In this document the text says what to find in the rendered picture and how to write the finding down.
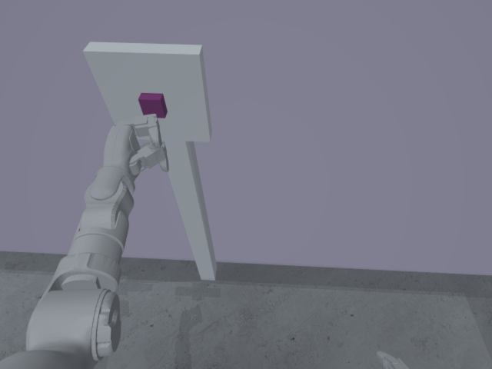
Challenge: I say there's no left robot forearm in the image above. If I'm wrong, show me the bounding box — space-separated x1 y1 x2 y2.
26 166 135 351

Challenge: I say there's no panel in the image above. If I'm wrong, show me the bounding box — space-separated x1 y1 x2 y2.
83 42 217 281

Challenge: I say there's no robot left hand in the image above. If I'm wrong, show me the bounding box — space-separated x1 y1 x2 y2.
103 114 168 181

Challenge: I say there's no robot right hand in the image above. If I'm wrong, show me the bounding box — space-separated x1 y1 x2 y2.
376 351 409 369

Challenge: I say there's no robot left upper arm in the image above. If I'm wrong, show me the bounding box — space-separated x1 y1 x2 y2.
0 288 121 369

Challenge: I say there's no button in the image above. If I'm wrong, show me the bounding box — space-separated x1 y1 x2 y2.
138 93 168 118

